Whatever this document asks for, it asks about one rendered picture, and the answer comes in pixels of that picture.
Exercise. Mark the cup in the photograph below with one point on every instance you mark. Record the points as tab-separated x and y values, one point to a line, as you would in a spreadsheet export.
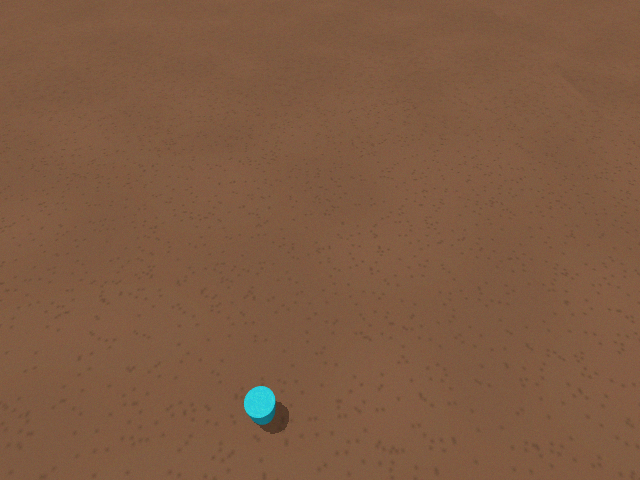
260	404

